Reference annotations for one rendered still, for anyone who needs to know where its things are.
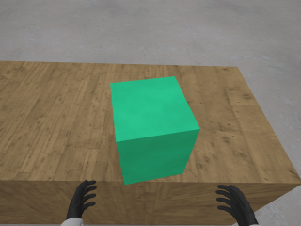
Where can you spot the pedestal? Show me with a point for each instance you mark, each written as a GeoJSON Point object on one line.
{"type": "Point", "coordinates": [57, 130]}

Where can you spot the carton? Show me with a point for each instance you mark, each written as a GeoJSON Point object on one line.
{"type": "Point", "coordinates": [155, 128]}

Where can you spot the robot left hand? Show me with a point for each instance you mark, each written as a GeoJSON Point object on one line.
{"type": "Point", "coordinates": [77, 206]}

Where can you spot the robot right hand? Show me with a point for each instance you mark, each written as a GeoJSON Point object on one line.
{"type": "Point", "coordinates": [240, 207]}

